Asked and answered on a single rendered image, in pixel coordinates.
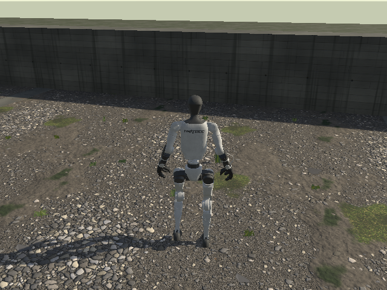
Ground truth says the robot left thigh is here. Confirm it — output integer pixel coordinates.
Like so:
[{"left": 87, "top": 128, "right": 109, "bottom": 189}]
[{"left": 173, "top": 167, "right": 186, "bottom": 202}]

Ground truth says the left robot hand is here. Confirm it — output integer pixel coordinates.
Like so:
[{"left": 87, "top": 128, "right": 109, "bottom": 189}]
[{"left": 157, "top": 166, "right": 171, "bottom": 178}]

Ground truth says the right robot forearm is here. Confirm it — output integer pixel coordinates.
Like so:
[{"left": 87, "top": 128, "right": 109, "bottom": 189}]
[{"left": 219, "top": 146, "right": 232, "bottom": 170}]

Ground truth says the right robot shin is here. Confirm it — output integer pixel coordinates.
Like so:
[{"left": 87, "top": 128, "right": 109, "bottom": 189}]
[{"left": 203, "top": 201, "right": 212, "bottom": 239}]

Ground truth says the right robot upper arm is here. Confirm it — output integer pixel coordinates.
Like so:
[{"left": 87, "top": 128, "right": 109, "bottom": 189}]
[{"left": 207, "top": 122, "right": 224, "bottom": 155}]

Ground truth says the left robot upper arm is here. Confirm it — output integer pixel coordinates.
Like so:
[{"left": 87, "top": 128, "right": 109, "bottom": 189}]
[{"left": 164, "top": 121, "right": 182, "bottom": 154}]

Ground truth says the right robot hand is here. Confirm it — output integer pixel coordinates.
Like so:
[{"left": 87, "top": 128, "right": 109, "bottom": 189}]
[{"left": 220, "top": 167, "right": 234, "bottom": 181}]

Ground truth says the left robot forearm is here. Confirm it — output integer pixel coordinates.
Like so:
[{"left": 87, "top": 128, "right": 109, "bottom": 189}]
[{"left": 158, "top": 145, "right": 170, "bottom": 168}]

